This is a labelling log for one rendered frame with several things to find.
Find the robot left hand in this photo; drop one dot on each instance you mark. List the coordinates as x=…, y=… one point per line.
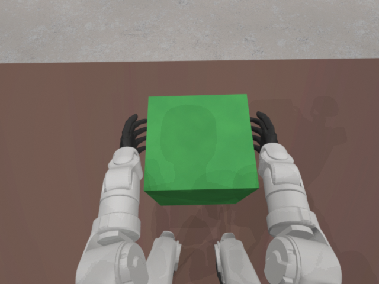
x=129, y=134

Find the robot right hand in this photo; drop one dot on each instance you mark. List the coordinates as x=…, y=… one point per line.
x=266, y=132

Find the carton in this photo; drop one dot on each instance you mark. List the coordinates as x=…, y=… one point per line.
x=199, y=150

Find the right robot upper arm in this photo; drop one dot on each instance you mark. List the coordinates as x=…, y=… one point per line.
x=293, y=260

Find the left robot thigh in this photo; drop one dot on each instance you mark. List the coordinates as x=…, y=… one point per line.
x=163, y=260

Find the left robot forearm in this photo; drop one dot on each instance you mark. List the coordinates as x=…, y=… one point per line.
x=119, y=204

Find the right robot forearm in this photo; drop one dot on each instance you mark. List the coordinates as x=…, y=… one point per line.
x=289, y=212

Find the left robot shin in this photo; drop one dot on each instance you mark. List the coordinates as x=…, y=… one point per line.
x=166, y=234

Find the left robot upper arm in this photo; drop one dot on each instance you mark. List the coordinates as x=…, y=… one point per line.
x=119, y=263

